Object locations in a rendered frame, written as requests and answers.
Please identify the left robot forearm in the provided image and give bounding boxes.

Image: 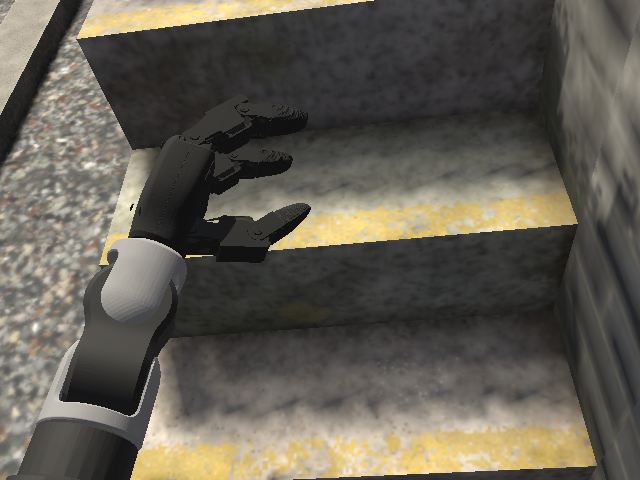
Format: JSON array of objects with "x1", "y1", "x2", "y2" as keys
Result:
[{"x1": 6, "y1": 238, "x2": 187, "y2": 480}]

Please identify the left robot hand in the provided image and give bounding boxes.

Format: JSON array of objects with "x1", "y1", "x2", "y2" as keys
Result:
[{"x1": 128, "y1": 94, "x2": 311, "y2": 263}]

